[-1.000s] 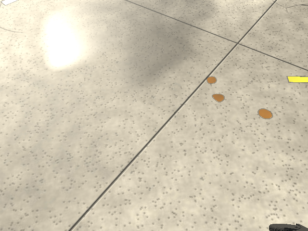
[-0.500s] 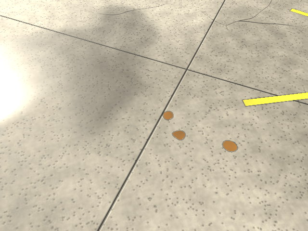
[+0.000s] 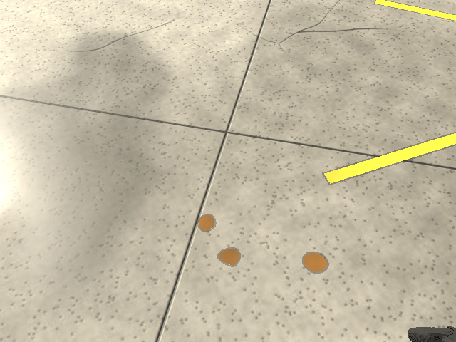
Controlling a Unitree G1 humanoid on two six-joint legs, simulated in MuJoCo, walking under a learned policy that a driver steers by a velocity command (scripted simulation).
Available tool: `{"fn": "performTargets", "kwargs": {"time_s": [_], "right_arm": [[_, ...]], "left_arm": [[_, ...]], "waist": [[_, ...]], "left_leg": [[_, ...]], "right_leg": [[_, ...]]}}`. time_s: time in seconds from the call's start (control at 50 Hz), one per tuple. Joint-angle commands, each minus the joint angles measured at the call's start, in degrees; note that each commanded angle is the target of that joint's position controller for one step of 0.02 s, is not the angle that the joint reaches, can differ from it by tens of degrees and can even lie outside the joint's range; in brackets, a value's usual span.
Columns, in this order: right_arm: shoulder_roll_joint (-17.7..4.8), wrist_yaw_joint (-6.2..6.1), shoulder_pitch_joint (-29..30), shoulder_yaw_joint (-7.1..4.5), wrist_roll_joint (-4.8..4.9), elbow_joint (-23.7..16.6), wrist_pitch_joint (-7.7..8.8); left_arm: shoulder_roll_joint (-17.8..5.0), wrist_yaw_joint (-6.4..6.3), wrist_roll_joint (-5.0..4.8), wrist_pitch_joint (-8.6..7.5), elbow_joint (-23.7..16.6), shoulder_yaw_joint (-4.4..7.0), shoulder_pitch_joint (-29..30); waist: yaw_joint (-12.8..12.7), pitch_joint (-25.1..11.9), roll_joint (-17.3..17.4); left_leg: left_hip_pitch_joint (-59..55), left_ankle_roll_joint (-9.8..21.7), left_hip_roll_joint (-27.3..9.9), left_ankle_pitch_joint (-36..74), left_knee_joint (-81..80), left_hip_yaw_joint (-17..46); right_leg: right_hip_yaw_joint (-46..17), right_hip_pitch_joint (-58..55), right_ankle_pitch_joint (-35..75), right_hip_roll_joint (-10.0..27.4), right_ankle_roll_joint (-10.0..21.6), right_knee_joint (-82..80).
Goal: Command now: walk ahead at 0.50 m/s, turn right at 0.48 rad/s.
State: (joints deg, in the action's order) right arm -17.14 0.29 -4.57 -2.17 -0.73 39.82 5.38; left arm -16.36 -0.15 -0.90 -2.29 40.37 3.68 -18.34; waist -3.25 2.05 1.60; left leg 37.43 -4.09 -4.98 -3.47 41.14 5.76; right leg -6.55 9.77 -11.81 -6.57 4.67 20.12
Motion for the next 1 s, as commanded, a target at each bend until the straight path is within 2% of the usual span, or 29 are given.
{"fn": "performTargets", "kwargs": {"time_s": [0.02, 0.06, 0.1, 0.12, 0.14, 0.16, 0.18, 0.2, 0.22, 0.24, 0.26, 0.28, 0.32, 0.38, 0.42, 0.46, 0.54, 0.6, 0.64, 0.66, 0.68, 0.7, 0.72, 0.74, 0.76, 0.78, 0.82, 0.9, 1.0], "right_arm": [[-3.4, 0.57, 4.3, -0.61, 0.80, -3.9, 0.99], [-4.7, 1.05, 4.9, -1.07, 0.96, -4.2, 1.46], [-5.9, 1.27, 3.9, -1.68, 0.94, -4.2, 1.83], [-6.3, 1.21, 1.9, -2.02, 0.90, -3.7, 1.98], [-7.2, 0.85, -1.8, -2.73, 0.11, -2.9, 2.23], [-9.8, 0.52, -7.6, -3.49, -1.19, -2.7, 2.67], [-14.7, 0.25, -13.7, -4.80, -2.24, -1.9, 2.17], [-12.7, 0.81, -16.3, -4.69, -0.33, -0.6, 1.29], [-8.6, 0.69, -13.6, -3.44, 0.32, -1.7, 0.86], [-6.3, 0.49, -10.1, -2.62, -0.07, -2.5, 0.25], [-4.8, 0.47, -7.2, -2.01, -0.22, -2.4, -0.16], [-4.1, 0.41, -5.4, -1.76, -0.36, -2.0, -0.26], [-4.7, 0.24, -3.5, -2.04, -0.77, -1.3, -0.37], [-6.8, -0.80, -3.2, -2.91, -0.31, 0.0, -1.06], [-7.4, -1.42, -2.5, -3.14, 0.05, 0.5, -1.95], [-7.9, -1.68, -1.8, -3.28, 0.26, 0.8, -2.75], [-9.6, -1.19, -2.6, -3.97, 1.10, 1.9, -4.04], [-10.8, -0.78, -2.8, -4.53, 2.18, 2.4, -4.74], [-10.1, -0.79, -2.6, -4.51, 3.03, 2.9, -4.92], [-8.6, -0.61, -5.5, -4.19, 2.38, 3.7, -4.63], [-5.5, -0.23, -5.2, -2.90, -0.69, 0.9, -4.04], [-5.4, -0.16, -2.3, -2.54, -1.17, -0.2, -3.91], [-7.9, 0.00, -0.2, -3.38, 0.30, 0.1, -4.19], [-7.3, -0.26, 0.3, -3.29, 1.16, 0.0, -4.44], [-7.0, -0.81, 0.1, -3.30, 0.79, 0.5, -4.72], [-7.7, -1.26, 0.1, -3.58, 0.36, 0.5, -5.06], [-6.4, -1.26, -1.5, -3.30, 0.49, 0.9, -5.39], [-4.8, -1.30, -1.0, -2.63, 0.70, 0.8, -5.58], [-5.7, -0.28, -1.1, -3.05, 1.07, -0.1, -5.08]], "left_arm": [[-9.7, -0.63, -0.36, -0.57, -2.8, 2.74, -0.7], [-8.8, -0.59, -0.50, -0.56, -1.7, 2.46, -2.3], [-8.8, -0.54, -0.16, -0.45, -1.2, 2.48, -2.5], [-8.7, -0.46, -0.03, -0.26, -1.1, 2.48, -1.9], [-7.3, -0.44, 0.08, -0.09, -1.2, 2.05, -1.8], [-4.8, -0.45, 0.65, -0.10, -2.1, 1.04, -1.5], [-1.9, -0.73, 0.14, -0.46, -2.6, 0.03, -8.8], [-4.7, -0.97, -0.22, -0.72, -3.0, 0.32, -10.1], [-9.5, -1.19, -0.67, -0.13, -2.7, 1.79, -6.0], [-10.1, -1.42, -0.40, 0.73, -3.7, 2.15, -1.5], [-9.7, -1.56, -0.01, 1.59, -4.3, 2.35, 0.4], [-8.6, -1.63, 0.06, 2.44, -4.5, 2.55, 0.1], [-5.9, -1.70, -0.29, 3.76, -4.1, 2.23, -1.8], [-4.2, -1.67, 0.08, 4.43, -6.0, 1.80, 1.1], [-4.0, -1.17, 0.19, 4.43, -6.6, 1.70, 2.7], [-4.0, -0.51, 0.15, 4.43, -7.5, 1.71, 4.8], [-4.5, 0.74, 0.19, 4.93, -9.9, 2.03, 9.4], [-5.1, 1.57, 0.03, 5.36, -11.5, 2.54, 10.5], [-5.9, 1.63, 0.08, 5.23, -10.9, 3.24, 7.5], [-9.9, 0.75, 0.40, 5.02, -10.2, 4.69, 3.5], [-17.6, -0.63, 1.09, 4.87, -10.9, 6.35, 0.6], [-15.6, -0.37, 2.00, 4.02, -11.6, 5.29, 0.9], [-12.8, 0.20, 1.53, 3.09, -11.3, 4.38, 1.8], [-11.5, 0.06, 0.87, 2.50, -10.7, 4.00, 4.3], [-10.5, -0.06, 0.12, 2.49, -10.8, 3.74, 6.8], [-10.2, -0.45, -0.20, 2.78, -11.1, 3.51, 9.2], [-10.8, -0.86, 0.70, 3.34, -11.5, 3.60, 10.6], [-11.6, -1.57, 0.49, 3.80, -11.0, 4.05, 10.3], [-11.5, -1.24, 0.35, 4.49, -10.9, 3.98, 11.1]], "waist": [[-0.7, -2.5, -6.2], [-1.0, -2.5, -6.7], [0.1, -2.1, -7.9], [1.4, -2.2, -8.5], [3.5, -3.4, -8.1], [6.4, -10.0, -4.8], [5.7, -19.1, 8.6], [6.0, -21.8, 16.0], [6.9, -15.3, 7.7], [6.4, -11.2, 3.3], [5.2, -7.3, 2.2], [3.4, -5.6, 3.7], [2.1, -4.7, 6.6], [2.5, -5.9, 5.6], [2.9, -7.1, 4.6], [3.5, -6.6, 4.6], [5.1, -4.6, 4.4], [4.9, -4.1, 4.8], [2.6, -5.2, 3.8], [1.5, -8.3, -1.8], [2.4, -11.7, -17.7], [0.1, -17.3, -17.3], [-0.8, -15.8, -9.8], [1.0, -12.5, -7.8], [2.0, -10.2, -5.4], [3.2, -9.1, -6.4], [4.4, -9.4, -8.4], [3.4, -10.3, -9.1], [2.7, -9.1, -11.6]], "left_leg": [[-10.4, -0.2, 3.8, 9.3, -7.7, -3.0], [-10.5, 1.2, 3.3, 8.1, -10.5, -1.8], [-11.6, 3.2, 3.3, 3.5, -11.9, -1.9], [-14.2, 4.3, 3.6, 1.4, -13.2, -2.9], [-20.5, 5.9, 4.1, 1.7, -15.7, -3.5], [-31.9, 8.8, -2.2, 9.5, -14.1, 1.5], [-52.6, 17.9, -15.2, 16.4, -13.0, 19.5], [-55.4, 21.8, -20.9, 12.4, -18.4, 34.3], [-49.3, 19.5, -19.2, 10.2, -18.8, 28.0], [-42.7, 17.4, -16.8, 14.0, -18.7, 19.2], [-36.0, 16.5, -14.3, 19.4, -19.6, 12.5], [-31.3, 15.4, -12.1, 21.4, -20.7, 8.0], [-26.2, 15.6, -9.3, 23.0, -23.8, 1.5], [-28.7, 17.4, -11.3, 26.2, -25.4, -2.0], [-30.1, 17.3, -11.4, 23.7, -25.8, -4.8], [-29.7, 16.8, -11.1, 20.2, -26.4, -7.6], [-31.8, 16.1, -12.2, 15.6, -24.8, -9.5], [-35.0, 14.8, -13.9, 17.0, -20.5, -9.2], [-33.7, 11.2, -11.6, 18.4, -12.7, -12.2], [-28.5, 7.2, -7.4, 14.4, -3.0, -15.2], [-9.8, 1.8, 0.2, -15.0, 15.4, -18.0], [-1.4, -0.2, 5.7, -36.7, 27.9, -8.0], [-0.2, 0.1, 3.7, -34.8, 31.6, -3.1], [0.8, 0.8, 2.7, -30.6, 30.1, -2.5], [0.9, 0.7, 2.0, -27.0, 26.1, -2.3], [-1.3, 0.4, 1.9, -24.1, 22.9, -2.3], [-5.9, -0.6, 3.9, -21.3, 19.1, -3.3], [-11.2, -1.2, 5.3, -18.7, 7.8, -2.6], [-16.4, 0.5, 6.9, -17.1, -2.5, -2.0]], "right_leg": [[-8.7, 5.8, 7.3, 12.2, 8.1, -5.5], [-11.3, 1.7, 4.9, 14.2, 7.4, -2.9], [-13.7, -1.5, 5.7, 16.0, 6.5, -0.1], [-13.9, -2.0, 7.8, 15.9, 5.8, 1.9], [-13.2, -1.7, 14.2, 13.0, 4.1, 7.3], [-10.2, 1.7, 13.0, 9.3, 1.4, 19.3], [-3.6, 18.9, -5.8, 1.6, -3.5, 39.4], [-3.5, 28.4, -25.3, 0.8, -5.4, 50.6], [-5.5, 31.0, -22.5, 3.5, -6.1, 55.8], [-3.3, 30.6, -19.2, 5.4, -6.5, 55.9], [-1.9, 29.3, -17.1, 6.9, -7.0, 53.5], [-1.1, 26.5, -15.2, 8.8, -7.1, 50.4], [1.9, 22.2, -11.8, 8.7, -8.0, 46.8], [2.7, 23.6, -6.9, 9.9, -8.9, 39.9], [3.4, 22.2, -2.0, 10.6, -8.9, 35.0], [4.6, 19.9, 1.3, 10.8, -8.4, 30.3], [7.2, 18.0, -0.2, 10.4, -6.7, 22.7], [8.8, 16.7, -3.8, 9.4, -4.7, 16.8], [10.2, 8.9, 3.6, 7.2, -2.1, 6.4], [5.4, -1.5, 19.5, 8.7, 0.8, 2.2], [-14.2, -16.2, 47.9, 22.9, 9.1, 5.8], [-24.5, -17.1, 46.6, 30.1, 19.2, 3.7], [-19.1, -14.9, 43.4, 27.2, 17.3, 2.9], [-14.4, -12.1, 37.8, 23.6, 13.6, 3.3], [-12.0, -9.0, 32.5, 21.0, 10.7, 2.6], [-10.8, -5.7, 29.5, 19.4, 9.5, 1.8], [-10.0, -1.7, 29.4, 17.7, 9.6, 1.0], [-11.7, 0.7, 21.9, 16.6, 9.1, 1.4], [-18.6, 3.3, 10.9, 15.8, 7.8, 1.9]]}}
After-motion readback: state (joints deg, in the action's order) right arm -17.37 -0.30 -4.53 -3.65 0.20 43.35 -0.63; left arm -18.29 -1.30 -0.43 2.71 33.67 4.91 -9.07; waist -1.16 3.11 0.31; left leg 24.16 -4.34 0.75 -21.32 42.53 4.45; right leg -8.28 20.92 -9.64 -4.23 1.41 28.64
